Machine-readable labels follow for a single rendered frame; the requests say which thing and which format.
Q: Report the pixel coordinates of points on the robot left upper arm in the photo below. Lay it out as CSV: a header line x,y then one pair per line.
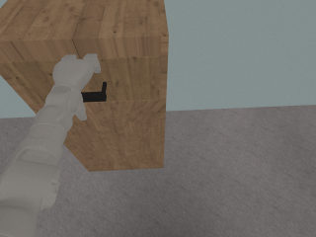
x,y
29,187

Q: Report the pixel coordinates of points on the handle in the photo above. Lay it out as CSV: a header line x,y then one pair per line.
x,y
95,96

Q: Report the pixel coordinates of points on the drawer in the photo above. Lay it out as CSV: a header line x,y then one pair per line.
x,y
130,78

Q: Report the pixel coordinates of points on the left robot forearm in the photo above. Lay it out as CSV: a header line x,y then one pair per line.
x,y
45,139

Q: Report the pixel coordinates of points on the cabinet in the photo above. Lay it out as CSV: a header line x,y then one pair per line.
x,y
116,135

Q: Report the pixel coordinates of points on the robot left hand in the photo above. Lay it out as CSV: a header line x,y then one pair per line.
x,y
78,73

